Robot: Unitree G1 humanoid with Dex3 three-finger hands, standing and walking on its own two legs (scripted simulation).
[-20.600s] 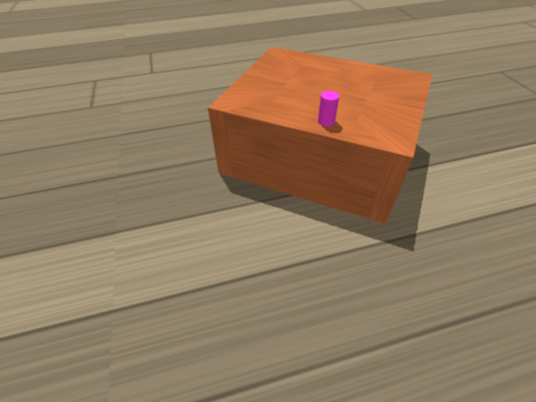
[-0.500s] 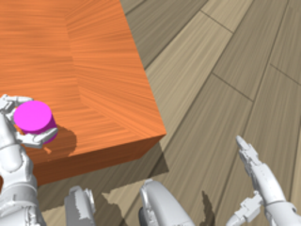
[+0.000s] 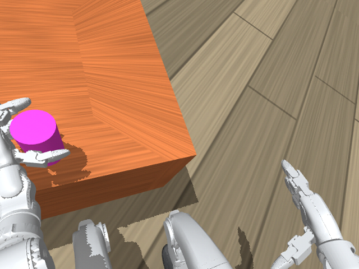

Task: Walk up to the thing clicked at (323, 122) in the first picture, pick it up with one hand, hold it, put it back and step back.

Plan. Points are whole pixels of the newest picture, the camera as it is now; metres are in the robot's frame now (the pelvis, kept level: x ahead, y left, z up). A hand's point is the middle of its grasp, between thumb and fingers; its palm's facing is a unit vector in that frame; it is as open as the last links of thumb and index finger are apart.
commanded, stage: open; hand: left
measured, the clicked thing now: (41, 140) +0.46 +0.21 -0.09
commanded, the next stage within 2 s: withdraw in 0.06 s
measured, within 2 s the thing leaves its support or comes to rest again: neither
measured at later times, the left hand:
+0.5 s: hand out of the picture +0.45 +0.28 -0.01, palm faces +0.35 -0.93 -0.03, open 17.4 cm
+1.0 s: hand out of the picture +0.40 +0.37 +0.12, palm faces +0.46 -0.79 -0.41, open 17.1 cm
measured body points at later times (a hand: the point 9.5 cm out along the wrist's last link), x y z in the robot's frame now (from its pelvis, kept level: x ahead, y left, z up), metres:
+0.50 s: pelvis +0.02 +0.00 +0.02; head +0.17 +0.09 +0.44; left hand +0.43 +0.32 +0.00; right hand +0.19 -0.25 +0.10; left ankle +0.08 +0.13 -0.54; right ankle +0.02 -0.16 -0.54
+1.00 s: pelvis +0.03 +0.00 +0.11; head +0.12 +0.04 +0.55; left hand +0.37 +0.41 +0.14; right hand +0.19 -0.25 +0.07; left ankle +0.08 +0.13 -0.54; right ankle +0.02 -0.16 -0.54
